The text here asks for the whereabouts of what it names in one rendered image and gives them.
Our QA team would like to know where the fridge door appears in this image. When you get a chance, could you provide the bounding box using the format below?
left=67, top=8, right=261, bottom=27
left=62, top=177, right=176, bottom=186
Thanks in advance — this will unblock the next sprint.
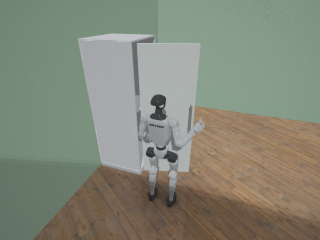
left=137, top=43, right=201, bottom=172

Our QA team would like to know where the right robot upper arm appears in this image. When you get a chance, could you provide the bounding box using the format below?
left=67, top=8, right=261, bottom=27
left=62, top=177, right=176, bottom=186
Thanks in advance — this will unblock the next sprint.
left=168, top=117, right=182, bottom=148

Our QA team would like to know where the humanoid robot head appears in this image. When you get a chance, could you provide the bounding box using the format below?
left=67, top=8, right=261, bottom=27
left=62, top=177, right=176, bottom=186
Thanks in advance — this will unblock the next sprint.
left=150, top=94, right=167, bottom=121

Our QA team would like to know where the right robot shin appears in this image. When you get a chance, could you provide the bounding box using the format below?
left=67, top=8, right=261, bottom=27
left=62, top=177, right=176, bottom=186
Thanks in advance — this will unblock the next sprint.
left=169, top=172, right=178, bottom=201

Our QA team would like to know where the robot right forearm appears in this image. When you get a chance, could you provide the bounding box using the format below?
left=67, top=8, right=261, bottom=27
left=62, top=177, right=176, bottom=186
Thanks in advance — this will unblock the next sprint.
left=179, top=128, right=197, bottom=147

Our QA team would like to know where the left robot upper arm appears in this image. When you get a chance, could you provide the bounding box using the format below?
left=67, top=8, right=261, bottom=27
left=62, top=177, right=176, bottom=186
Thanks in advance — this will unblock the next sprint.
left=138, top=113, right=150, bottom=138

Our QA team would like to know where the handle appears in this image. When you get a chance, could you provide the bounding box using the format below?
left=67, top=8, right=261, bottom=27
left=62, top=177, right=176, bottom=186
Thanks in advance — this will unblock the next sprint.
left=188, top=105, right=193, bottom=133

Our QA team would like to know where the robot right hand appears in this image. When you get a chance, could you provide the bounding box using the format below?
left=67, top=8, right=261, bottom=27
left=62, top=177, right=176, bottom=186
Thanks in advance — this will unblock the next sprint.
left=193, top=118, right=205, bottom=133

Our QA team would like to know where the robot left forearm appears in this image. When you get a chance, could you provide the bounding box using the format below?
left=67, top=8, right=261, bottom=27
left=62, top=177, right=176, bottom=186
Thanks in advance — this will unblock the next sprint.
left=138, top=132, right=150, bottom=141

